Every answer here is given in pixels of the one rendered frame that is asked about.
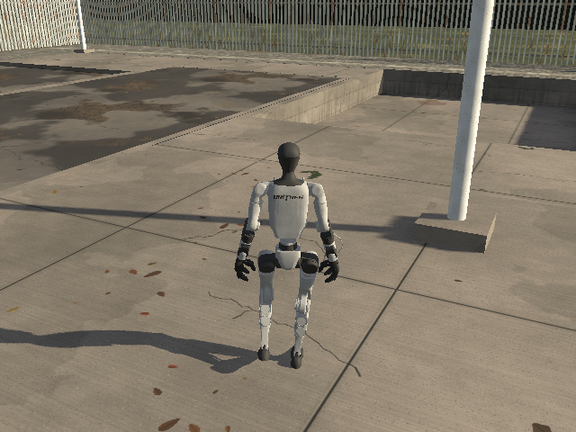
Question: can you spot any robot right hand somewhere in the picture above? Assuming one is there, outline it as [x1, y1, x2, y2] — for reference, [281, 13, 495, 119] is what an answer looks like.
[319, 260, 339, 283]

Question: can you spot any right robot upper arm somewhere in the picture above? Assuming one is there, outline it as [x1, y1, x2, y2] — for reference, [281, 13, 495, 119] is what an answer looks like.
[307, 182, 329, 233]

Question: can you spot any left robot forearm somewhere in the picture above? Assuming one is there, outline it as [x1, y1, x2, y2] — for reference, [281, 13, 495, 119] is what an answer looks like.
[237, 218, 255, 260]

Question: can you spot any robot right shin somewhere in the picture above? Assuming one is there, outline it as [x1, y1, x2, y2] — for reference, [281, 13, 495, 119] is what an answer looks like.
[293, 299, 311, 356]

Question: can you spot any robot left hand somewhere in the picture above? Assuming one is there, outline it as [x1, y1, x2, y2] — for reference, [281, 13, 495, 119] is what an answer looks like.
[234, 258, 256, 281]

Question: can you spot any left robot upper arm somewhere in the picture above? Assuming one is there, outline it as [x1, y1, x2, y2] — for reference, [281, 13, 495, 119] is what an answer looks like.
[246, 181, 270, 231]

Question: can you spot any robot shin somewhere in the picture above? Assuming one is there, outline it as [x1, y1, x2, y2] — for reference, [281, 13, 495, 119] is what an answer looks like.
[259, 288, 272, 350]
[293, 299, 311, 356]

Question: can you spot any robot left shin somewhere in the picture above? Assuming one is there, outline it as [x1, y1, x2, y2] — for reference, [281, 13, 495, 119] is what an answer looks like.
[259, 288, 272, 350]

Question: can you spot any right robot forearm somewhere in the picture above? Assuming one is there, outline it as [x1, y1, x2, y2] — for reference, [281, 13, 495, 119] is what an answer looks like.
[320, 219, 338, 262]

